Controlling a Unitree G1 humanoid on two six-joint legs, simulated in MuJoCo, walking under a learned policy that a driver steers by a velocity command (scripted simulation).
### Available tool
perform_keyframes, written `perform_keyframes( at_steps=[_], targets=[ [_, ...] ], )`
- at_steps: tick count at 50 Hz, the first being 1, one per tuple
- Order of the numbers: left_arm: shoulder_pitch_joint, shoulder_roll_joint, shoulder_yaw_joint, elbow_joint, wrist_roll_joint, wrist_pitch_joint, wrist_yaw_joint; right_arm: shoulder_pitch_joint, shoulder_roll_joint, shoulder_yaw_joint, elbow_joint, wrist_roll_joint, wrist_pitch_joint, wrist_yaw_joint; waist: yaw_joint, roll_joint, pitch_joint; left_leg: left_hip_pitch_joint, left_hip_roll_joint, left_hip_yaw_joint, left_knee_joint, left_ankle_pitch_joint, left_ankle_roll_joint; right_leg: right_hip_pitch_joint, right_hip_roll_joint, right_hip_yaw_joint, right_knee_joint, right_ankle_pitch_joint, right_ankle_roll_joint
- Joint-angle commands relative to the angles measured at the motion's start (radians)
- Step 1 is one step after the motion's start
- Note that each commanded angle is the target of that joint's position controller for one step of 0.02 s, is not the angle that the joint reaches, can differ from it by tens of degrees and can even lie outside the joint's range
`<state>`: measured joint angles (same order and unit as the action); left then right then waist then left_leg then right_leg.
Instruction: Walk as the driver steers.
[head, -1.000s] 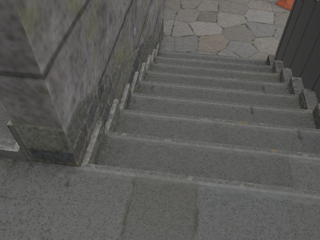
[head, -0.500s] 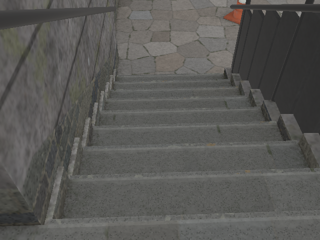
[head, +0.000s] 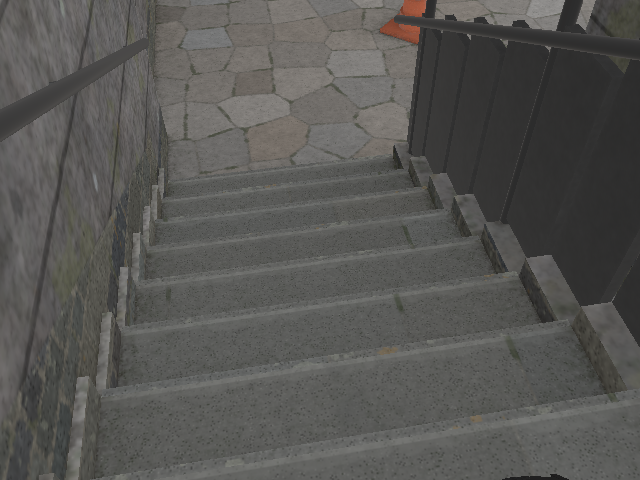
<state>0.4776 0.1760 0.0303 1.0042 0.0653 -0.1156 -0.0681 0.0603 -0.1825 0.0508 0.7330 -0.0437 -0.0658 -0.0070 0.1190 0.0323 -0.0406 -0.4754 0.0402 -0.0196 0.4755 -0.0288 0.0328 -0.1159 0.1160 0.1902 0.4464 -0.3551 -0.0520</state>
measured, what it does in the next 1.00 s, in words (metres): walks ahead: left foot, then right foot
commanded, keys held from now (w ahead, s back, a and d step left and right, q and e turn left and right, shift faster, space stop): w+e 0.12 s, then w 0.32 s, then w+q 0.54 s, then q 0.02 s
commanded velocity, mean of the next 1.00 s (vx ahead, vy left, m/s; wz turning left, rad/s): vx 0.50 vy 0.00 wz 0.00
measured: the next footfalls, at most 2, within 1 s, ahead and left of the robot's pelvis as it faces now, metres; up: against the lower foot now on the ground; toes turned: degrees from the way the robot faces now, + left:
left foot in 0.02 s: +0.16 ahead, +0.13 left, +0.00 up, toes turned -1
right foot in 0.50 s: +0.29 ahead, -0.13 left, +0.00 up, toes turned -13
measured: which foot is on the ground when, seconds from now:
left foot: up 0.00-0.00, down 0.02-0.50, up 0.52-1.00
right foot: down 0.00-0.02, up 0.04-0.48, down 0.50-1.00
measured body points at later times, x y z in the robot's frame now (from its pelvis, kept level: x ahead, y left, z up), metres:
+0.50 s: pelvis +0.20 -0.03 -0.01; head +0.22 -0.04 +0.44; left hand +0.44 +0.15 -0.10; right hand +0.08 -0.26 -0.15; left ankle +0.13 +0.13 -0.73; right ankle +0.26 -0.12 -0.74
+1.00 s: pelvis +0.38 -0.06 -0.05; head +0.39 -0.05 +0.40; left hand +0.34 +0.20 -0.20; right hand +0.53 -0.31 -0.17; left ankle +0.53 +0.06 -0.76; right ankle +0.26 -0.12 -0.73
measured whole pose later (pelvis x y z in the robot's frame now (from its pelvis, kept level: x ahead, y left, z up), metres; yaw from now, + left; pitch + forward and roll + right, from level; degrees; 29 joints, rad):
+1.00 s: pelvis +0.38 -0.06 -0.05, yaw +2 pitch -1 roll -2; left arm 0.45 0.23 0.03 0.93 0.04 -0.11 0.05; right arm 0.17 -0.25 -0.09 0.81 -0.05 0.06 0.06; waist 0.05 0.03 0.03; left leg -0.53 0.04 -0.02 0.63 0.42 0.06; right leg -0.12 -0.01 -0.28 0.84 -0.69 -0.04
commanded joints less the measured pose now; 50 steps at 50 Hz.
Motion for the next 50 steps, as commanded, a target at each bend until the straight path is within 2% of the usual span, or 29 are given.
perform_keyframes(
  at_steps=[1,2,3,4,5,7,10,13,16,18,19,21,22,23,24,25,26,27,29,31,33,35,37,38,39,41,44,46,50],
  targets=[
    [-0.058,0.097,0.014,-0.089,0.013,-0.004,0.004,0.293,-0.237,-0.089,0.044,0.031,-0.054,-0.031,-0.214,0.015,-0.186,0.606,0.123,-0.100,0.004,0.177,0.191,-0.249,-0.110,0.132,0.284,0.510,-0.051],
    [0.001,0.126,0.035,-0.138,-0.143,0.011,0.064,0.424,-0.336,-0.125,0.038,0.021,-0.043,-0.016,-0.226,0.061,-0.231,0.791,0.362,-0.365,-0.021,0.031,0.170,-0.461,0.005,-0.082,0.561,-0.042,-0.017],
    [0.021,0.148,0.036,-0.134,-0.117,0.024,0.082,0.404,-0.295,-0.134,0.048,0.036,-0.023,-0.008,-0.196,0.160,-0.201,0.746,0.429,-0.572,-0.101,-0.146,0.204,-0.619,-0.038,-0.135,0.743,-0.177,-0.011],
    [-0.017,0.153,0.039,-0.126,-0.076,0.040,0.084,0.344,-0.203,-0.117,0.026,0.031,-0.019,0.000,-0.179,0.038,-0.081,0.610,0.387,-0.504,-0.153,-0.252,0.186,-0.645,-0.102,-0.112,0.821,-0.101,-0.012],
    [-0.089,0.143,0.043,-0.155,-0.062,0.047,0.075,0.283,-0.153,-0.105,0.014,0.021,-0.016,0.005,-0.169,0.017,-0.007,0.486,0.342,-0.390,-0.202,-0.232,0.163,-0.625,-0.126,-0.108,0.811,-0.028,-0.013],
    [-0.136,0.117,0.048,-0.189,-0.047,0.072,0.060,0.257,-0.116,-0.095,0.031,0.013,-0.027,0.008,-0.136,0.085,0.049,0.344,0.285,-0.230,-0.229,-0.078,0.135,-0.565,-0.164,-0.113,0.766,-0.017,-0.011],
    [-0.148,0.090,0.043,-0.218,-0.044,0.103,0.054,0.300,-0.130,-0.100,0.066,0.018,-0.049,0.016,-0.111,0.082,0.042,0.311,0.260,-0.137,-0.249,0.097,0.149,-0.524,-0.149,-0.104,0.699,0.040,-0.014],
    [-0.238,0.097,0.036,-0.260,-0.031,0.115,0.056,0.370,-0.173,-0.114,0.098,0.027,-0.047,0.015,-0.114,0.051,0.061,0.356,0.254,-0.073,-0.286,0.101,0.164,-0.582,-0.145,-0.096,0.570,0.162,-0.018],
    [-0.345,0.090,0.020,-0.299,-0.030,0.114,0.040,0.350,-0.185,-0.112,0.103,0.033,-0.035,0.014,-0.116,0.063,0.091,0.298,0.203,0.036,-0.295,0.117,0.136,-0.473,-0.142,-0.170,0.357,0.248,-0.011],
    [-0.371,0.096,0.014,-0.307,-0.032,0.114,0.028,0.376,-0.210,-0.118,0.108,0.027,-0.022,0.015,-0.125,0.097,0.065,0.276,0.203,0.057,-0.285,0.103,0.139,-0.366,-0.133,-0.226,0.325,0.235,-0.012],
    [-0.395,0.109,0.015,-0.315,-0.045,0.114,0.029,0.376,-0.197,-0.114,0.111,0.023,-0.016,0.017,-0.127,0.119,0.078,0.288,0.201,0.062,-0.277,0.086,0.126,-0.357,-0.138,-0.226,0.282,0.221,-0.016],
    [-0.409,0.121,0.013,-0.322,-0.041,0.114,0.037,0.401,-0.219,-0.120,0.121,0.020,0.000,0.016,-0.141,0.130,0.091,0.316,0.204,0.070,-0.245,0.096,0.118,-0.295,-0.122,-0.262,0.224,0.136,-0.024],
    [-0.390,0.124,0.014,-0.317,-0.038,0.110,0.042,0.411,-0.229,-0.123,0.128,0.022,0.010,0.013,-0.135,0.125,0.094,0.331,0.211,0.069,-0.208,0.123,0.114,-0.248,-0.108,-0.274,0.174,0.106,-0.033],
    [-0.314,0.126,0.020,-0.286,-0.038,0.103,0.048,0.406,-0.231,-0.125,0.133,0.028,0.023,0.010,-0.095,0.098,0.082,0.307,0.194,0.079,-0.109,0.188,0.104,-0.123,-0.083,-0.293,0.084,0.124,-0.043],
    [-0.164,0.150,0.034,-0.228,-0.026,0.093,0.051,0.420,-0.219,-0.122,0.134,0.034,0.027,0.015,-0.041,0.014,0.001,0.253,0.136,0.115,0.088,0.247,0.082,0.082,-0.068,-0.272,0.035,0.177,-0.052],
    [0.004,0.230,0.054,-0.208,-0.010,0.078,0.060,0.433,-0.172,-0.106,0.097,0.034,0.028,0.017,0.019,-0.180,-0.135,0.083,0.071,0.149,0.416,-0.110,0.042,0.314,-0.328,0.031,-0.045,0.180,-0.096],
    [0.028,0.309,0.065,-0.202,-0.036,0.076,0.070,0.521,-0.090,-0.092,0.087,0.039,0.034,0.016,-0.037,-0.288,-0.141,-0.177,-0.066,0.074,0.638,-0.568,0.025,0.389,-0.511,0.318,-0.137,0.253,-0.181],
    [0.030,0.285,0.067,-0.187,-0.067,0.074,0.067,0.471,-0.161,-0.113,0.094,0.028,0.043,0.007,-0.015,-0.180,-0.082,-0.208,-0.035,-0.054,0.693,-0.537,0.034,0.283,-0.491,0.261,-0.143,0.229,-0.204],
    [-0.139,0.167,0.033,-0.212,-0.059,0.058,0.056,0.418,-0.171,-0.124,0.094,0.041,0.047,0.013,-0.095,-0.125,0.052,-0.139,0.028,-0.058,0.631,-0.406,0.030,0.091,-0.414,0.073,-0.220,0.271,-0.166],
    [-0.177,0.132,0.026,-0.212,-0.052,0.046,0.059,0.438,-0.165,-0.132,0.121,0.016,0.071,0.021,-0.128,-0.136,0.076,-0.064,0.033,-0.046,0.627,-0.322,0.010,0.007,-0.368,-0.020,-0.269,0.314,-0.147],
    [-0.164,0.155,0.034,-0.188,-0.033,0.023,0.062,0.417,-0.162,-0.142,0.112,0.020,0.091,0.027,-0.138,-0.114,0.098,-0.082,0.032,-0.054,0.626,-0.191,0.014,-0.006,-0.369,-0.087,-0.273,0.404,-0.157],
    [-0.139,0.157,0.032,-0.174,-0.038,0.009,0.065,0.352,-0.151,-0.150,0.093,0.025,0.097,0.033,-0.141,-0.076,0.113,-0.138,0.020,-0.064,0.563,-0.053,0.016,0.000,-0.335,-0.160,-0.253,0.418,-0.137],
    [-0.104,0.153,0.033,-0.142,-0.063,-0.008,0.077,0.298,-0.143,-0.157,0.078,0.010,0.095,0.037,-0.141,-0.108,0.104,-0.200,0.027,-0.095,0.483,0.075,0.017,0.057,-0.346,-0.186,-0.201,0.431,-0.109],
    [-0.104,0.156,0.032,-0.137,-0.063,-0.011,0.084,0.280,-0.126,-0.154,0.069,0.017,0.095,0.043,-0.148,-0.109,0.116,-0.183,0.021,-0.067,0.420,0.160,0.014,0.004,-0.323,-0.223,-0.199,0.373,-0.110],
    [-0.097,0.160,0.033,-0.121,-0.065,-0.015,0.094,0.244,-0.133,-0.154,0.066,0.008,0.098,0.042,-0.144,-0.117,0.117,-0.168,0.016,-0.073,0.380,0.237,0.009,-0.022,-0.327,-0.224,-0.170,0.313,-0.100],
    [-0.071,0.142,0.024,-0.111,-0.054,-0.009,0.100,0.209,-0.127,-0.154,0.062,0.003,0.108,0.053,-0.133,-0.086,0.114,-0.170,0.007,-0.072,0.356,0.349,0.017,-0.044,-0.336,-0.233,-0.092,0.244,-0.106],
    [-0.029,0.157,0.020,-0.106,-0.035,-0.007,0.106,0.148,-0.124,-0.151,0.049,-0.011,0.108,0.070,-0.108,-0.045,0.139,-0.177,-0.003,-0.062,0.298,0.461,0.034,-0.080,-0.359,-0.249,0.028,0.161,-0.091],
    [0.015,0.158,0.017,-0.096,-0.033,-0.007,0.111,0.067,-0.122,-0.148,0.026,-0.021,0.107,0.068,-0.071,-0.046,0.178,-0.202,-0.011,-0.041,0.242,0.477,0.034,-0.076,-0.371,-0.243,0.114,0.121,-0.079],
    [0.078,0.149,0.019,-0.076,-0.024,0.019,0.139,-0.080,-0.083,-0.122,-0.019,0.010,0.111,0.076,0.010,-0.048,0.232,-0.174,0.003,0.044,0.054,0.454,0.021,-0.046,-0.387,-0.264,0.290,0.128,-0.067]
  ],
)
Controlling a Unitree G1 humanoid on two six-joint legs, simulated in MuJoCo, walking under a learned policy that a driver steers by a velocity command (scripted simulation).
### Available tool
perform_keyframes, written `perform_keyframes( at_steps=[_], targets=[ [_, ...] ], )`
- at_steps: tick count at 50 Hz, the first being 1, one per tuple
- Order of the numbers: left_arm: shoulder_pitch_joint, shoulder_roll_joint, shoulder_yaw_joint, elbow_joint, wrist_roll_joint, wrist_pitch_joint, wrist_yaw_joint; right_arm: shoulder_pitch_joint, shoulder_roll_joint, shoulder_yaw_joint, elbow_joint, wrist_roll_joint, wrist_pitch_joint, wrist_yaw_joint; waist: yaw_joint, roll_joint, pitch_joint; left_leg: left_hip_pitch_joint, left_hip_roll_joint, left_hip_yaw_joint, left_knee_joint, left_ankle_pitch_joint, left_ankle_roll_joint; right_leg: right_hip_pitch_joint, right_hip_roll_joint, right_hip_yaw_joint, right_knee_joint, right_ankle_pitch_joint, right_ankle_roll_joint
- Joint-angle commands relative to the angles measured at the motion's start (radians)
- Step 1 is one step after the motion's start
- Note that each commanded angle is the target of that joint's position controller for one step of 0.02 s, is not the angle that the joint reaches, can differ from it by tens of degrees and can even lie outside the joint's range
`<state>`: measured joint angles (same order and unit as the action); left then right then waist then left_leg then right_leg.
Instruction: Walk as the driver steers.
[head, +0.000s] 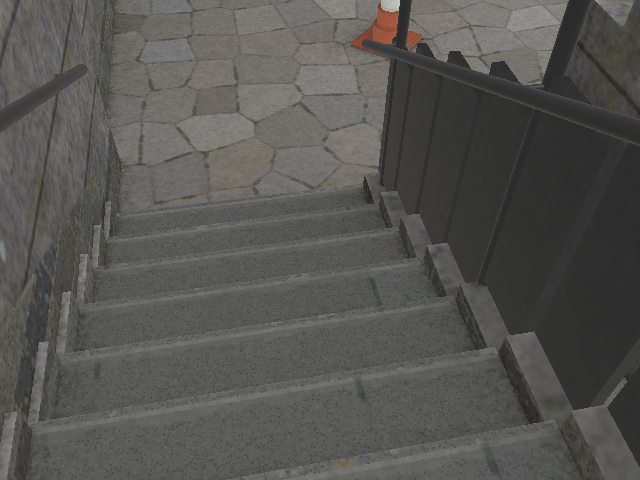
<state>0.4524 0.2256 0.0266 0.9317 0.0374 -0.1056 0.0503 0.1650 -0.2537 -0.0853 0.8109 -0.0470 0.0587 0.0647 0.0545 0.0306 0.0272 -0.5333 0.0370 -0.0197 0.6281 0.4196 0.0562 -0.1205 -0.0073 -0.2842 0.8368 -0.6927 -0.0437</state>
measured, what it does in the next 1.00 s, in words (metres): goes down, turning left: left foot 0.15 m lower, then right foot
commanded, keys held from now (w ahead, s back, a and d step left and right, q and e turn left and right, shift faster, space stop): q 0.54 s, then no key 0.06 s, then w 0.40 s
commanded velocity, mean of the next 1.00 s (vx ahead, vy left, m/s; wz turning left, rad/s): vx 0.21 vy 0.00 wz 0.43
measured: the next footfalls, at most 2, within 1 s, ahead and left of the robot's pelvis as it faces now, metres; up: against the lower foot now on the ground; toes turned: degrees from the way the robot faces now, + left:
left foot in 0.12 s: +0.19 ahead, +0.11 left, -0.15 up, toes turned +9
right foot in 0.50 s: +0.24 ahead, -0.10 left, -0.15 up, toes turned +20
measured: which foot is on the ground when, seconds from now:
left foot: up 0.00-0.10, down 0.12-0.52, up 0.54-1.00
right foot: down 0.00-0.12, up 0.14-0.48, down 0.50-1.00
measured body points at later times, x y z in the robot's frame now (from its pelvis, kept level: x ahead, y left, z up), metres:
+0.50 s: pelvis +0.16 -0.01 -0.13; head +0.18 -0.01 +0.32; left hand +0.24 +0.28 -0.22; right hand +0.33 -0.23 -0.25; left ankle +0.15 +0.11 -0.83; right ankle +0.20 -0.11 -0.83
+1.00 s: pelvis +0.23 +0.00 -0.10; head +0.23 +0.00 +0.35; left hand +0.06 +0.16 -0.24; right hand +0.44 -0.14 -0.23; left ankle +0.20 +0.16 -0.77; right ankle +0.20 -0.12 -0.83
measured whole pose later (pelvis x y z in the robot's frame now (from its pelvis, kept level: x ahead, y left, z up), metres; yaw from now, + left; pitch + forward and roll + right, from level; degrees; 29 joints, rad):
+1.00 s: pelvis +0.23 +0.00 -0.10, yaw +27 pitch +4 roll +0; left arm 0.52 0.16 -0.02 1.02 0.09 -0.12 -0.03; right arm 0.27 -0.22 0.00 0.80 -0.10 -0.04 0.06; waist 0.10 0.01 -0.09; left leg -0.64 0.08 -0.01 0.98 -0.08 0.04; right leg -0.18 -0.01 -0.11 0.48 -0.37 -0.06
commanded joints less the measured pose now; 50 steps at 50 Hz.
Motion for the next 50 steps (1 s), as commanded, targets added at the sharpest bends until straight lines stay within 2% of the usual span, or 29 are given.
perform_keyframes(
  at_steps=[1,2,4,5,6,7,8,9,10,11,12,13,17,21,22,23,24,25,26,27,28,29,31,33,36,38,42,44,50],
  targets=[
    [0.227,-0.039,-0.062,0.078,0.096,0.005,-0.023,-0.105,0.037,0.053,-0.059,-0.092,-0.066,0.016,0.024,-0.012,0.168,-0.025,0.105,-0.026,-0.165,-0.083,0.019,-0.130,-0.337,0.271,-0.209,0.426,-0.070],
    [0.171,0.027,-0.042,0.068,0.075,0.005,-0.041,-0.086,0.012,0.043,-0.047,-0.084,-0.087,0.013,0.011,-0.058,0.195,0.037,0.072,0.013,-0.147,-0.192,0.016,-0.157,-0.339,0.288,-0.179,0.501,-0.097],
    [0.095,0.119,-0.024,0.060,0.058,0.005,-0.050,0.045,-0.040,0.026,0.030,-0.066,-0.115,0.004,-0.041,0.013,0.119,0.224,0.019,0.096,-0.225,-0.222,0.006,-0.168,-0.266,0.221,0.058,0.624,-0.056],
    [0.055,0.183,-0.009,0.050,0.063,0.010,-0.062,0.202,-0.091,-0.002,0.089,-0.041,-0.132,-0.012,-0.120,0.085,0.040,0.450,-0.053,0.187,-0.306,-0.116,0.021,-0.207,-0.178,0.129,0.267,0.676,-0.006],
    [0.044,0.188,-0.010,0.062,0.076,0.025,-0.085,0.384,-0.163,-0.029,0.128,-0.046,-0.128,-0.028,-0.213,0.145,-0.063,0.761,-0.017,0.142,-0.359,0.112,0.106,-0.348,-0.103,0.090,0.612,0.530,0.078],
    [0.208,-0.007,-0.064,0.017,0.089,0.025,-0.134,0.605,-0.283,-0.060,0.171,-0.025,-0.100,-0.035,-0.180,0.328,-0.518,1.399,0.240,-0.177,0.101,0.811,0.452,-0.652,-0.002,0.152,1.185,-0.215,0.189],
    [-0.045,0.091,-0.047,-0.086,0.027,0.009,-0.156,0.714,-0.259,-0.063,0.177,-0.035,-0.112,-0.028,-0.353,0.157,-0.515,1.532,0.346,-0.404,0.108,0.966,0.511,-1.006,0.010,0.309,1.370,-0.248,0.259],
    [-0.266,0.106,-0.039,-0.223,-0.023,-0.023,-0.151,0.604,-0.234,-0.059,0.132,-0.029,-0.139,-0.045,-0.347,0.051,-0.348,1.404,0.388,-0.460,0.062,0.673,0.465,-1.287,-0.027,0.352,1.287,-0.223,0.254],
    [-0.240,0.128,-0.032,-0.232,-0.033,-0.028,-0.122,0.434,-0.191,-0.040,0.094,-0.031,-0.145,-0.039,-0.249,-0.060,-0.256,1.084,0.408,-0.429,-0.012,0.462,0.421,-1.193,-0.093,0.395,1.199,-0.138,0.185],
    [-0.178,0.154,-0.021,-0.232,0.008,-0.020,-0.084,0.290,-0.130,-0.006,0.066,-0.024,-0.150,-0.025,-0.132,-0.100,-0.124,0.694,0.366,-0.339,-0.072,0.314,0.376,-1.019,-0.143,0.395,0.971,-0.037,0.149],
    [-0.114,0.116,-0.023,-0.211,0.024,-0.003,-0.050,0.103,-0.045,0.037,0.034,-0.023,-0.162,-0.019,0.014,-0.108,-0.006,0.210,0.309,-0.251,-0.201,0.185,0.315,-0.737,-0.184,0.423,0.734,0.166,0.112],
    [-0.075,0.081,-0.030,-0.196,0.042,0.016,-0.039,0.007,-0.049,0.048,-0.021,-0.007,-0.182,-0.015,0.061,-0.026,0.048,-0.097,0.181,-0.168,-0.266,0.139,0.307,-0.513,-0.156,0.364,0.587,0.336,0.090],
    [-0.037,0.028,-0.040,-0.192,0.033,0.068,-0.088,0.061,-0.189,0.016,-0.065,-0.030,-0.205,-0.030,0.047,-0.003,-0.074,-0.182,0.062,-0.152,-0.208,0.015,0.266,-0.246,-0.065,0.251,0.245,0.619,0.094],
    [-0.029,0.120,0.000,-0.238,0.055,0.066,-0.030,0.102,-0.128,0.030,-0.113,-0.034,-0.197,-0.027,0.021,0.028,-0.107,-0.002,0.138,-0.350,-0.001,-0.022,0.263,-0.283,-0.036,0.311,0.329,0.462,0.128],
    [-0.103,0.128,0.002,-0.275,0.048,0.069,-0.020,0.131,-0.125,0.028,-0.113,-0.027,-0.194,-0.032,-0.022,0.036,-0.110,0.117,0.181,-0.435,0.036,-0.026,0.266,-0.379,-0.035,0.350,0.283,0.361,0.127],
    [-0.309,0.107,-0.010,-0.343,0.002,0.073,-0.015,0.228,-0.136,0.011,-0.070,0.017,-0.181,-0.039,-0.120,0.017,-0.072,0.295,0.217,-0.536,-0.032,-0.129,0.286,-0.549,-0.032,0.396,-0.035,0.146,0.124],
    [-0.352,0.098,-0.017,-0.357,-0.028,0.073,-0.012,0.270,-0.157,0.005,-0.052,0.028,-0.164,-0.047,-0.148,0.068,-0.104,0.387,0.212,-0.618,-0.005,-0.246,0.288,-0.557,-0.004,0.387,-0.132,0.233,0.100],
    [-0.287,0.102,-0.014,-0.325,-0.048,0.062,-0.014,0.288,-0.122,0.017,-0.044,0.033,-0.152,-0.050,-0.120,0.059,-0.146,0.366,0.186,-0.646,0.026,-0.335,0.267,-0.456,-0.009,0.398,-0.233,0.456,0.040],
    [-0.219,0.175,0.006,-0.295,-0.040,0.050,-0.001,0.311,-0.053,0.040,-0.080,0.028,-0.150,-0.053,-0.118,-0.096,-0.268,0.195,0.084,-0.520,0.127,-0.528,0.181,-0.171,-0.119,0.483,-0.211,0.865,-0.123],
    [-0.123,0.265,0.046,-0.288,0.002,0.040,0.002,0.225,0.024,0.071,-0.160,0.007,-0.151,-0.046,-0.049,-0.295,-0.290,-0.256,-0.129,-0.222,0.295,-0.911,0.000,0.210,-0.321,0.761,-0.345,1.144,-0.418],
    [0.013,0.255,0.057,-0.262,0.069,0.030,-0.016,0.022,-0.070,0.048,-0.212,0.003,-0.137,-0.061,0.116,-0.154,-0.200,-0.571,-0.218,-0.195,0.512,-1.172,-0.103,0.335,-0.427,0.979,-0.392,1.238,-0.506],
    [-0.002,0.246,0.059,-0.229,0.079,0.044,-0.041,0.028,-0.059,0.050,-0.200,0.013,-0.119,-0.088,0.079,-0.026,-0.157,-0.643,-0.179,-0.248,0.644,-1.088,-0.141,0.308,-0.430,0.906,-0.380,1.281,-0.444],
    [-0.188,0.142,0.031,-0.259,0.010,0.061,-0.097,0.151,-0.157,0.018,-0.131,-0.008,-0.090,-0.119,-0.040,-0.097,-0.153,-0.462,-0.132,-0.234,0.773,-0.874,-0.168,0.052,-0.320,0.664,-0.408,1.199,-0.322],
    [-0.210,0.078,0.013,-0.220,-0.010,0.062,-0.141,0.292,-0.110,0.032,-0.042,-0.059,-0.092,-0.063,-0.110,-0.076,-0.113,-0.297,-0.096,-0.148,0.878,-0.692,-0.154,-0.199,-0.187,0.492,-0.481,0.658,-0.210],
    [-0.085,0.126,0.029,-0.129,0.027,0.029,-0.111,0.217,-0.074,0.040,-0.032,-0.039,-0.103,-0.008,-0.016,-0.071,-0.006,-0.419,-0.081,-0.136,0.828,-0.585,-0.107,-0.177,-0.197,0.513,-0.603,0.168,-0.205],
    [-0.021,0.095,0.016,-0.071,0.036,0.004,-0.103,0.106,-0.077,0.038,-0.059,-0.022,-0.108,-0.022,0.020,-0.097,-0.030,-0.483,-0.040,-0.154,0.654,-0.496,-0.088,-0.029,-0.229,0.528,-0.617,0.199,-0.219],
    [0.002,0.100,0.006,-0.011,0.034,-0.019,-0.098,0.006,-0.058,0.048,-0.077,-0.027,-0.108,-0.038,0.036,-0.135,-0.024,-0.399,0.009,-0.073,0.370,-0.475,-0.081,0.031,-0.248,0.493,-0.651,0.293,-0.231],
    [0.011,0.090,-0.002,0.008,0.068,-0.022,-0.090,0.074,-0.039,0.063,-0.059,-0.052,-0.110,-0.023,0.011,-0.122,-0.009,-0.329,0.030,-0.054,0.410,-0.406,-0.050,-0.027,-0.255,0.463,-0.611,0.376,-0.237],
    [0.045,0.091,-0.018,0.035,0.051,-0.038,-0.065,0.034,-0.034,0.068,-0.102,-0.062,-0.120,-0.012,0.012,-0.124,0.017,-0.118,0.028,0.062,0.347,-0.585,-0.001,-0.112,-0.266,0.430,-0.488,0.495,-0.242]
  ],
)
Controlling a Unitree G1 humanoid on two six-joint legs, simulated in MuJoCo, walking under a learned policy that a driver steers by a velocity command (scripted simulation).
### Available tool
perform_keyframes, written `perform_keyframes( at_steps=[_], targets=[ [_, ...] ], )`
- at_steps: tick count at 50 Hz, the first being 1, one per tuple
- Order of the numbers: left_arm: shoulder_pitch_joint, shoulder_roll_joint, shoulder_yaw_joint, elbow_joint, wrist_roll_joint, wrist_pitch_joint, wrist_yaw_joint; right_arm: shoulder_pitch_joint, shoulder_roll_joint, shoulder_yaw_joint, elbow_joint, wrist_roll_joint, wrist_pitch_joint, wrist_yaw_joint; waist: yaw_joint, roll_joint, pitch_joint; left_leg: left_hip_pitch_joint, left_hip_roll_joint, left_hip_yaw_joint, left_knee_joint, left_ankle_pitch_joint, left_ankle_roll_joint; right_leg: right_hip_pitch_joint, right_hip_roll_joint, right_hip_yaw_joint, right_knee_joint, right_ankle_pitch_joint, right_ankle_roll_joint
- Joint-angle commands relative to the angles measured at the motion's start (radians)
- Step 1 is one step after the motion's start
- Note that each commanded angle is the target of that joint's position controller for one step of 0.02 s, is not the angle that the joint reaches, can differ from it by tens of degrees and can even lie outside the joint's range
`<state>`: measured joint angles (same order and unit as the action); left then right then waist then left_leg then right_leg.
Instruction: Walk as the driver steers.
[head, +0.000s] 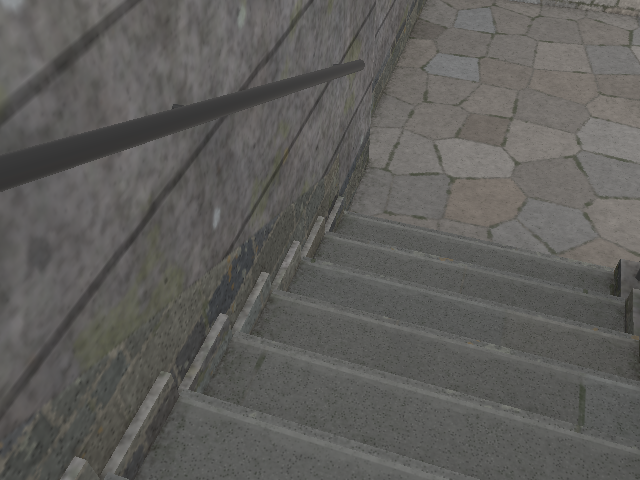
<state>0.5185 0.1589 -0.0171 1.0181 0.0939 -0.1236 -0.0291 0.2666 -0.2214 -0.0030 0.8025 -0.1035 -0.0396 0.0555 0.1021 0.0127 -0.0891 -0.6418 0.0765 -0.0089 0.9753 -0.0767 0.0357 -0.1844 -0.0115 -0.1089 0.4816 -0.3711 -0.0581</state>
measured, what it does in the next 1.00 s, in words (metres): goes down, turning right: left foot, then right foot 0.15 m lower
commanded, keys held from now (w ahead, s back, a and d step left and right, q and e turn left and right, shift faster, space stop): w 0.10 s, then w+e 0.36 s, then e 0.50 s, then no key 0.04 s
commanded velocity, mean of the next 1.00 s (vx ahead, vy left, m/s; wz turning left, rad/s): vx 0.31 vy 0.00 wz -0.38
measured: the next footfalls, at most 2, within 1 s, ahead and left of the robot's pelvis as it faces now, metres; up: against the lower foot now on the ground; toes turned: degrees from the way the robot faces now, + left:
left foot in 0.10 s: +0.06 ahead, +0.14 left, +0.00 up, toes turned +5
right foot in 0.50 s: +0.32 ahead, -0.08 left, -0.15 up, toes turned -12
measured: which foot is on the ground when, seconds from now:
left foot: up 0.00-0.08, down 0.10-0.50, up 0.52-0.98, down 1.00-1.00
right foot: down 0.00-0.12, up 0.14-0.48, down 0.50-1.00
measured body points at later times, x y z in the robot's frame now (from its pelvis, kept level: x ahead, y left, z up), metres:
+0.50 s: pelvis +0.21 +0.02 -0.13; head +0.22 +0.00 +0.32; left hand +0.39 +0.23 -0.23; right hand +0.11 -0.17 -0.28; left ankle +0.03 +0.14 -0.72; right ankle +0.28 -0.07 -0.87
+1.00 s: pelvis +0.41 +0.06 -0.26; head +0.42 +0.05 +0.19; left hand +0.45 +0.27 -0.41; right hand +0.50 -0.21 -0.36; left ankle +0.59 +0.13 -1.00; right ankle +0.28 -0.07 -0.89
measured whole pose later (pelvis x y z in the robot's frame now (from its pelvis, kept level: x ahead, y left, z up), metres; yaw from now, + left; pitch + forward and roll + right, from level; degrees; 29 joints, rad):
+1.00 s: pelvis +0.41 +0.06 -0.26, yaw -26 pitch +1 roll -3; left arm 0.52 0.16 -0.04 0.88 0.06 -0.08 -0.02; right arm 0.13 -0.22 0.02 0.72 -0.05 -0.02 0.06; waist 0.13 0.05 -0.01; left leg -0.41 0.08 -0.05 0.36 0.39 0.00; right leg -0.47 0.14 0.19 1.26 -0.81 0.01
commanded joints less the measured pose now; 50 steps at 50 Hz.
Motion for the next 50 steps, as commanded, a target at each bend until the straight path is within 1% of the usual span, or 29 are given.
perform_keyframes(
  at_steps=[1,3,5,6,7,8,9,10,12,13,15,17,21,23,25,26,27,28,29,30,31,33,36,38,41,42,44,49,50],
  targets=[
    [-0.041,0.181,0.033,-0.061,-0.011,-0.020,0.018,-0.080,-0.072,-0.017,-0.107,-0.005,-0.027,-0.009,-0.037,-0.115,0.127,0.038,-0.022,0.070,-0.018,-0.168,0.022,-0.050,-0.267,0.258,-0.106,0.199,-0.224],
    [-0.093,0.220,0.048,-0.089,-0.033,-0.014,0.030,-0.061,-0.072,-0.024,-0.121,-0.001,-0.034,-0.028,-0.063,-0.112,0.121,0.198,-0.057,0.116,-0.127,-0.279,0.026,-0.088,-0.256,0.241,-0.030,0.197,-0.197],
    [-0.185,0.311,0.089,-0.118,-0.031,0.005,-0.002,0.279,-0.120,-0.070,0.008,0.022,-0.063,-0.030,-0.230,0.050,0.059,0.627,-0.169,0.220,-0.334,-0.179,0.043,-0.321,-0.122,0.099,0.401,0.277,-0.178],
    [-0.108,0.203,0.089,-0.097,-0.102,0.023,0.003,0.413,-0.200,-0.087,0.102,0.097,-0.031,-0.056,-0.224,0.148,0.053,0.822,0.122,-0.205,-0.423,0.218,0.127,-0.549,-0.011,0.017,0.837,0.155,-0.026],
    [-0.063,-0.023,0.015,-0.170,-0.012,-0.002,-0.045,0.557,-0.225,-0.063,0.060,0.000,-0.077,-0.020,-0.229,0.238,-0.197,0.987,0.257,-0.445,-0.486,0.314,0.369,-0.704,0.119,0.226,0.944,-0.253,-0.069],
    [-0.309,0.043,0.043,-0.264,-0.048,-0.006,-0.043,0.492,-0.167,-0.070,0.099,-0.031,-0.103,0.005,-0.267,0.148,0.165,0.774,0.358,-0.602,-0.580,-0.051,0.392,-1.006,0.110,0.310,0.973,-0.181,-0.091],
    [-0.384,0.111,0.060,-0.274,-0.037,0.003,-0.019,0.364,-0.107,-0.048,0.094,0.005,-0.107,0.014,-0.207,0.052,0.216,0.650,0.346,-0.509,-0.560,-0.146,0.346,-1.035,0.031,0.309,0.957,-0.064,-0.100],
    [-0.298,0.090,0.054,-0.226,-0.017,0.012,-0.014,0.253,-0.017,-0.020,0.078,0.020,-0.096,0.007,-0.133,-0.004,0.149,0.561,0.284,-0.365,-0.490,-0.171,0.306,-0.964,-0.022,0.283,0.879,0.049,-0.094],
    [-0.160,0.018,0.016,-0.155,0.047,0.031,-0.024,0.067,0.094,0.023,0.000,0.006,-0.084,-0.025,-0.045,0.021,0.148,0.227,0.144,-0.127,-0.473,-0.123,0.209,-0.653,-0.083,0.261,0.652,0.436,-0.096],
    [-0.163,0.034,0.017,-0.144,0.047,0.034,-0.041,-0.011,0.123,0.039,-0.024,0.000,-0.092,-0.053,-0.031,0.042,0.126,0.114,0.102,-0.048,-0.458,-0.162,0.171,-0.545,-0.089,0.224,0.554,0.607,-0.079],
    [-0.160,0.068,0.036,-0.116,0.004,0.018,-0.053,0.066,0.037,0.039,0.007,-0.018,-0.102,-0.079,-0.046,0.026,0.100,-0.126,0.032,0.124,-0.371,-0.318,0.107,-0.183,-0.040,0.101,0.380,0.909,-0.020],
    [-0.314,0.128,0.050,-0.173,-0.011,0.019,-0.060,0.186,-0.019,0.036,0.073,-0.015,-0.100,-0.064,-0.093,0.036,0.149,-0.097,0.079,0.093,-0.357,-0.378,0.103,-0.156,-0.029,0.067,0.317,0.792,0.013],
    [-0.467,0.109,0.023,-0.227,0.011,0.050,-0.028,0.267,-0.075,0.028,0.151,0.037,-0.083,-0.039,-0.153,0.009,0.253,0.269,0.219,-0.088,-0.249,-0.301,0.143,-0.327,-0.077,0.120,0.040,0.572,-0.005],
    [-0.362,0.134,0.031,-0.190,0.007,0.050,-0.017,0.240,-0.117,0.008,0.158,0.030,-0.059,-0.023,-0.120,-0.034,0.241,0.353,0.210,-0.080,-0.110,-0.150,0.156,-0.199,-0.055,0.064,-0.048,0.470,-0.015],
    [0.056,0.248,0.096,-0.049,0.005,0.036,-0.006,0.224,-0.134,-0.004,0.188,-0.017,-0.034,0.014,0.045,-0.158,0.113,0.220,0.040,0.113,0.450,0.004,0.042,0.305,-0.011,-0.004,-0.150,0.782,-0.103],
    [0.223,0.365,0.131,-0.017,-0.001,0.047,-0.011,0.328,0.023,0.027,0.159,-0.012,-0.036,0.040,0.025,-0.340,-0.208,-0.114,-0.092,0.135,0.968,-0.688,-0.084,0.799,-0.209,0.263,0.193,1.401,-0.377],
    [0.294,0.347,0.134,-0.002,-0.027,0.032,-0.013,0.132,-0.007,0.029,0.038,0.035,-0.059,0.049,0.135,-0.163,-0.264,-0.428,-0.115,-0.012,1.001,-0.757,-0.137,1.010,-0.304,0.525,0.168,1.392,-0.427],
    [0.196,0.331,0.146,-0.048,-0.031,0.016,-0.001,-0.090,-0.083,0.008,-0.080,0.084,-0.093,0.033,0.178,-0.097,-0.096,-0.701,-0.082,-0.059,0.941,-0.739,-0.161,0.896,-0.372,0.634,0.116,1.053,-0.433],
    [0.049,0.276,0.123,-0.073,-0.031,0.013,-0.003,-0.112,-0.112,-0.005,-0.100,0.088,-0.093,-0.002,0.080,0.008,-0.044,-0.627,-0.022,-0.089,0.841,-0.645,-0.102,0.644,-0.379,0.638,0.043,0.700,-0.385],
    [-0.162,0.141,0.069,-0.135,-0.024,0.005,-0.008,-0.027,-0.120,-0.012,-0.063,0.050,-0.087,-0.042,-0.053,0.128,0.030,-0.397,0.068,-0.167,0.421,-0.335,-0.067,0.252,-0.318,0.497,0.004,0.665,-0.307],
    [-0.261,0.097,0.042,-0.162,-0.012,0.006,-0.015,-0.004,-0.102,-0.017,-0.038,0.032,-0.070,-0.064,-0.136,-0.020,0.157,-0.183,0.091,-0.129,0.326,-0.326,-0.039,-0.115,-0.292,0.474,-0.064,0.695,-0.344],
    [-0.239,0.145,0.050,-0.180,-0.052,0.006,-0.017,0.064,-0.017,0.004,-0.016,0.006,-0.034,-0.063,-0.163,-0.053,0.092,0.110,0.043,-0.026,0.129,-0.119,-0.067,-0.376,-0.184,0.392,-0.108,0.784,-0.359],
    [-0.273,0.246,0.073,-0.246,0.004,-0.011,-0.012,0.169,-0.007,0.016,-0.006,0.030,-0.026,-0.029,-0.198,0.004,0.020,0.348,-0.042,0.050,0.171,0.146,-0.090,-0.557,-0.068,0.313,0.081,0.832,-0.255],
    [0.013,0.113,0.041,-0.147,-0.033,-0.023,0.037,-0.113,-0.086,0.000,-0.100,-0.005,-0.019,-0.033,-0.007,-0.069,0.043,-0.267,0.032,-0.132,-0.012,0.184,-0.124,0.005,-0.142,0.512,0.224,0.598,-0.244],
    [0.281,0.060,0.028,-0.056,-0.027,0.000,0.060,-0.293,-0.011,0.024,-0.150,-0.012,-0.009,-0.022,0.103,-0.067,0.049,-0.595,0.046,-0.177,-0.146,0.113,-0.120,0.227,-0.187,0.730,0.363,0.445,-0.274],
    [0.149,0.033,0.014,-0.128,-0.040,0.015,0.067,-0.273,-0.008,0.037,-0.112,-0.003,-0.002,-0.003,0.083,0.018,0.090,-0.415,0.053,-0.163,-0.390,0.450,-0.090,-0.004,-0.114,0.656,0.365,0.224,-0.234],
    [-0.130,0.185,0.030,-0.223,0.009,0.043,0.015,-0.143,-0.021,0.025,-0.133,0.019,0.005,0.005,-0.088,-0.086,0.120,0.294,-0.012,-0.020,-0.238,0.551,-0.059,-0.730,-0.014,0.551,0.246,-0.097,-0.215],
    [-0.001,0.209,0.021,-0.177,-0.062,0.035,0.025,-0.110,-0.101,-0.017,-0.116,0.067,0.017,0.003,-0.026,-0.058,0.165,0.372,-0.002,-0.010,-0.795,0.529,-0.027,-0.388,-0.010,0.633,0.524,-0.059,-0.133],
    [0.015,0.219,0.014,-0.174,-0.050,0.044,0.011,-0.041,-0.167,-0.057,-0.084,0.087,0.005,-0.011,-0.050,-0.060,0.121,0.536,0.004,0.033,-0.765,0.531,0.025,-0.434,0.011,0.622,0.595,-0.012,-0.089]
  ],
)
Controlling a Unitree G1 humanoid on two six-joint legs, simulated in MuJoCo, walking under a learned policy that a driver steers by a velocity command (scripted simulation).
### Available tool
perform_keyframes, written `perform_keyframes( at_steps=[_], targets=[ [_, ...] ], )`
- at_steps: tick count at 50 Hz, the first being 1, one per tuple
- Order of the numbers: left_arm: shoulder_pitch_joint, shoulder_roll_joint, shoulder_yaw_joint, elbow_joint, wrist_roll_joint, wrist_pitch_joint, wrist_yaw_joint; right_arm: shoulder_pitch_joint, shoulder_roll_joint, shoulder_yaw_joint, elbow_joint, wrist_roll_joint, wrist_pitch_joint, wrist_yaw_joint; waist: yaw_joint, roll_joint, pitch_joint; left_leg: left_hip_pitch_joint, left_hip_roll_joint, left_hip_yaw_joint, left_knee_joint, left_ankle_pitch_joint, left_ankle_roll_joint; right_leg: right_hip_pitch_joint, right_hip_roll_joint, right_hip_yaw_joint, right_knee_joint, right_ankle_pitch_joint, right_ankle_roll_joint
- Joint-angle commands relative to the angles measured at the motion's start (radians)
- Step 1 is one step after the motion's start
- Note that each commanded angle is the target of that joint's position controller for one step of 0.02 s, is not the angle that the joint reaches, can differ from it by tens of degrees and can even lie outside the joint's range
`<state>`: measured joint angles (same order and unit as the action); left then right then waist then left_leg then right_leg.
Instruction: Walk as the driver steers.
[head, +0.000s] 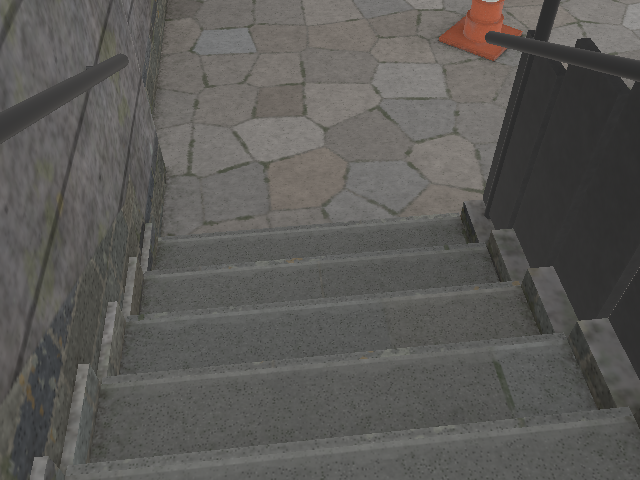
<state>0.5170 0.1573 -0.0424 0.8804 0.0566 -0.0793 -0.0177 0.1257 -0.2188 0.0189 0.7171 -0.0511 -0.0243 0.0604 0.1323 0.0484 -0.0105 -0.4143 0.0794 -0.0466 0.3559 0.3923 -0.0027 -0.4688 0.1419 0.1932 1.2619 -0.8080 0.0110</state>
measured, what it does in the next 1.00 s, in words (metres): steps on the spot: right foot 0.15 m higher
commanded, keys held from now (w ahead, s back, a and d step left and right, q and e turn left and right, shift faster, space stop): no key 1.00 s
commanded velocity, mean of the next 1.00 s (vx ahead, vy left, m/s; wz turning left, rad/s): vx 0.01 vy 0.00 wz -0.12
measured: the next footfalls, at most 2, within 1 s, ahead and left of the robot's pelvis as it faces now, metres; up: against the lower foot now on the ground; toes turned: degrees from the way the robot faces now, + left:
right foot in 0.38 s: -0.04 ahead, -0.04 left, +0.15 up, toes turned -5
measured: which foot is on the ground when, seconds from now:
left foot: down 0.00-1.00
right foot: down 0.00-0.02, up 0.04-0.36, down 0.38-1.00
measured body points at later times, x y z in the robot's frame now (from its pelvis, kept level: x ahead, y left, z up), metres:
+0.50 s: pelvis +0.01 +0.07 -0.04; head +0.01 +0.06 +0.41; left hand +0.14 +0.25 -0.15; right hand +0.07 -0.17 -0.17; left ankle +0.11 +0.15 -0.78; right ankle -0.08 -0.04 -0.62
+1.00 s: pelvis +0.00 +0.07 -0.03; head -0.02 +0.08 +0.42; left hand +0.11 +0.27 -0.17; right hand -0.07 -0.18 -0.17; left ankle +0.11 +0.14 -0.78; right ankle -0.08 -0.04 -0.62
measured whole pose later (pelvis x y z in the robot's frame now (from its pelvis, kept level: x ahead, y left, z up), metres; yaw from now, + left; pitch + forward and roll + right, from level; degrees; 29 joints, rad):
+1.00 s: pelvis +0.00 +0.07 -0.03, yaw -7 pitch -1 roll -4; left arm 0.27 0.17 -0.05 0.83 0.04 0.08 0.04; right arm 0.47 -0.21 -0.04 0.89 0.01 0.04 0.00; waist -0.04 0.05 -0.04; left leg -0.29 0.06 0.04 0.30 -0.01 0.02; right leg -0.51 0.09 -0.05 1.40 -0.88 -0.13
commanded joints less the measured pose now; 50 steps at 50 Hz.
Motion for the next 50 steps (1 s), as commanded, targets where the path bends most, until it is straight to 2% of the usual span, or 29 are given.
perform_keyframes(
  at_steps=[1,2,3,4,5,6,7,8,9,11,12,15,19,20,21,24,26,28,29,30,32,34,37,39,41,43,45,47,50],
  targets=[
    [0.027,0.176,0.026,-0.050,0.005,0.003,-0.033,0.223,-0.236,-0.112,0.022,0.034,-0.023,-0.025,-0.137,-0.018,-0.104,0.557,0.089,0.010,0.002,0.204,0.181,-0.261,-0.080,0.204,0.075,0.402,-0.079],
    [0.235,0.034,-0.007,-0.054,-0.001,0.004,-0.045,0.240,-0.321,-0.139,-0.021,0.029,-0.020,-0.012,-0.068,0.295,-0.394,0.951,0.360,-0.148,0.310,0.595,0.445,-0.561,0.050,-0.081,0.592,-0.084,0.017],
    [0.206,0.085,0.005,-0.104,-0.031,0.033,-0.026,0.295,-0.296,-0.122,-0.008,-0.002,-0.029,0.022,-0.124,0.158,-0.421,0.877,0.437,-0.332,0.244,0.469,0.483,-0.726,0.050,-0.082,0.917,-0.115,0.028],
    [0.077,0.087,0.003,-0.172,-0.010,0.060,0.006,0.242,-0.257,-0.114,-0.012,-0.006,-0.026,0.027,-0.143,0.098,-0.372,0.764,0.475,-0.435,0.121,-0.039,0.444,-0.806,0.006,-0.084,0.987,0.001,0.052],
    [-0.057,0.094,0.005,-0.220,0.002,0.057,0.026,0.186,-0.205,-0.089,-0.014,0.010,-0.036,0.022,-0.126,0.032,-0.212,0.534,0.406,-0.410,0.028,-0.445,0.371,-0.835,-0.056,-0.099,0.986,0.128,0.077],
    [-0.090,0.083,-0.007,-0.235,-0.005,0.063,0.040,0.166,-0.179,-0.074,-0.028,0.030,-0.050,0.009,-0.118,0.031,-0.141,0.339,0.334,-0.285,-0.038,-0.541,0.337,-0.741,-0.102,-0.110,0.929,0.225,0.071],
    [-0.035,0.090,-0.011,-0.234,-0.010,0.072,0.031,0.177,-0.161,-0.066,-0.025,0.014,-0.064,-0.006,-0.086,0.019,-0.093,0.168,0.328,-0.246,-0.086,-0.576,0.333,-0.616,-0.139,-0.130,0.907,0.249,0.080],
    [0.024,0.052,-0.016,-0.224,-0.017,0.089,0.010,0.221,-0.139,-0.051,0.016,-0.013,-0.073,-0.016,-0.060,0.019,-0.024,0.049,0.272,-0.228,-0.120,-0.628,0.308,-0.544,-0.154,-0.132,0.946,0.302,0.064],
    [0.068,0.031,-0.022,-0.206,-0.012,0.104,-0.028,0.184,-0.121,-0.032,0.025,-0.009,-0.085,-0.018,-0.033,-0.003,-0.001,-0.038,0.204,-0.164,-0.147,-0.690,0.254,-0.465,-0.141,-0.171,0.917,0.309,0.085],
    [0.060,0.055,-0.014,-0.206,-0.039,0.105,-0.081,0.100,-0.098,0.003,0.006,0.014,-0.095,-0.004,-0.018,-0.014,-0.006,-0.104,0.128,-0.076,-0.128,-0.745,0.148,-0.359,-0.161,-0.196,0.823,0.316,0.128],
    [0.030,0.072,-0.012,-0.221,-0.050,0.098,-0.097,0.084,-0.130,0.004,-0.002,0.017,-0.098,0.001,-0.027,0.001,-0.010,-0.106,0.116,-0.061,-0.117,-0.755,0.114,-0.327,-0.164,-0.211,0.783,0.283,0.144],
    [-0.084,0.105,-0.010,-0.258,-0.063,0.074,-0.109,0.118,-0.193,0.008,0.006,0.019,-0.096,0.012,-0.093,0.024,-0.001,0.045,0.167,-0.166,-0.115,-0.805,0.098,-0.342,-0.174,-0.159,0.622,0.181,0.155],
    [-0.085,0.071,-0.021,-0.233,-0.057,0.045,-0.108,0.202,-0.143,0.023,0.055,0.063,-0.080,0.043,-0.125,0.022,0.007,0.199,0.217,-0.255,-0.124,-0.832,0.113,-0.328,-0.191,-0.113,0.360,0.121,0.128],
    [-0.131,0.061,-0.029,-0.251,-0.061,0.043,-0.113,0.231,-0.110,0.028,0.067,0.094,-0.069,0.058,-0.135,0.000,0.030,0.252,0.214,-0.281,-0.145,-0.886,0.095,-0.360,-0.205,-0.081,0.177,0.098,0.112],
    [-0.206,0.070,-0.036,-0.276,-0.061,0.045,-0.114,0.279,-0.109,0.020,0.066,0.083,-0.059,0.054,-0.175,-0.046,0.020,0.313,0.176,-0.224,-0.148,-0.869,0.067,-0.355,-0.171,-0.088,0.051,-0.003,0.062],
    [-0.291,0.098,-0.017,-0.282,-0.032,0.053,-0.105,0.314,-0.129,-0.010,0.065,0.029,-0.049,0.029,-0.221,-0.029,-0.006,0.401,0.117,-0.091,-0.127,-0.665,0.036,-0.323,-0.130,-0.086,-0.048,-0.070,-0.062],
    [-0.319,0.068,-0.029,-0.271,-0.039,0.045,-0.114,0.312,-0.111,-0.010,0.069,0.030,-0.052,0.033,-0.211,-0.008,-0.009,0.390,0.082,-0.031,-0.104,-0.596,0.000,-0.308,-0.135,-0.057,-0.062,-0.106,-0.107],
    [-0.285,0.058,-0.041,-0.246,-0.028,0.046,-0.121,0.305,-0.099,-0.012,0.064,0.037,-0.048,0.041,-0.191,-0.020,0.010,0.351,0.062,-0.030,-0.114,-0.603,-0.019,-0.318,-0.132,-0.064,-0.073,-0.152,-0.098],
    [-0.230,0.114,0.003,-0.214,-0.051,0.080,-0.006,0.348,-0.213,-0.075,0.102,0.121,-0.015,-0.027,-0.143,-0.078,-0.136,0.280,0.134,0.054,-0.023,-0.096,0.031,-0.068,-0.123,-0.127,-0.082,0.141,-0.161],
    [-0.259,0.105,-0.014,-0.237,-0.052,0.105,0.041,0.326,-0.207,-0.075,0.082,0.105,0.004,-0.057,-0.141,-0.073,-0.131,0.264,0.118,0.090,0.012,0.030,0.059,-0.078,-0.129,-0.056,-0.085,0.239,-0.180],
    [-0.329,0.070,-0.032,-0.252,-0.044,0.137,0.073,0.289,-0.151,-0.071,0.072,0.077,0.035,-0.073,-0.145,-0.025,-0.072,0.205,0.101,0.099,-0.008,-0.045,0.081,-0.116,-0.146,-0.016,-0.104,0.238,-0.193],
    [-0.327,0.082,-0.028,-0.237,-0.033,0.150,0.079,0.280,-0.119,-0.072,0.067,0.075,0.056,-0.067,-0.139,-0.007,-0.013,0.170,0.059,0.112,0.000,-0.284,0.074,-0.179,-0.152,0.009,-0.180,0.103,-0.201],
    [-0.325,0.142,-0.011,-0.217,-0.012,0.154,0.083,0.241,-0.118,-0.082,0.039,0.075,0.072,-0.055,-0.121,-0.100,0.122,0.091,-0.013,0.100,0.008,-0.723,0.051,-0.287,-0.200,0.158,-0.446,-0.185,-0.257],
    [-0.338,0.138,-0.009,-0.202,-0.013,0.148,0.085,0.253,-0.115,-0.090,0.043,0.079,0.069,-0.042,-0.128,-0.094,0.182,0.095,-0.024,0.060,0.026,-0.695,0.057,-0.331,-0.212,0.232,-0.505,-0.243,-0.289],
    [-0.390,0.110,-0.011,-0.192,-0.021,0.140,0.085,0.346,-0.085,-0.085,0.080,0.067,0.063,-0.036,-0.184,-0.080,0.153,0.213,-0.028,0.059,0.030,-0.569,0.058,-0.372,-0.188,0.145,-0.397,-0.155,-0.277],
    [-0.406,0.053,-0.020,-0.173,-0.031,0.137,0.084,0.462,-0.067,-0.075,0.143,0.053,0.061,-0.041,-0.233,-0.004,0.096,0.340,-0.004,0.043,0.010,-0.444,0.044,-0.389,-0.119,-0.058,-0.148,-0.086,-0.227],
    [-0.304,0.052,-0.005,-0.142,-0.041,0.146,0.070,0.496,-0.133,-0.079,0.145,0.055,0.059,-0.057,-0.204,0.094,0.063,0.203,0.068,-0.061,-0.153,-0.752,0.014,-0.254,-0.018,-0.285,0.112,-0.066,-0.186],
    [-0.181,0.083,0.012,-0.100,-0.028,0.146,0.055,0.409,-0.203,-0.098,0.129,0.064,0.061,-0.068,-0.115,0.132,0.065,0.038,0.095,-0.083,-0.296,-0.878,0.013,-0.048,-0.017,-0.347,0.135,0.075,-0.181],
    [-0.138,0.098,0.018,-0.059,-0.013,0.151,0.052,0.365,-0.169,-0.102,0.126,0.064,0.052,-0.078,-0.096,0.069,0.069,0.000,0.030,0.052,-0.271,-0.779,-0.054,0.026,-0.031,-0.263,-0.052,0.122,-0.238]
  ],
)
